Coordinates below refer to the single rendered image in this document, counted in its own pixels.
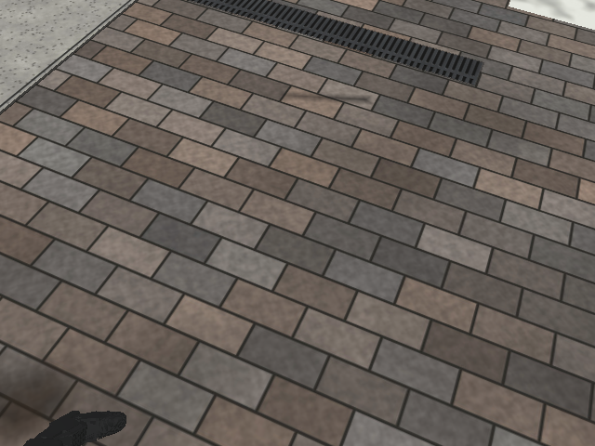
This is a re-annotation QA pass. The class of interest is robot left hand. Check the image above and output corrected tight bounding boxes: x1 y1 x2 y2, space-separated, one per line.
23 411 126 446

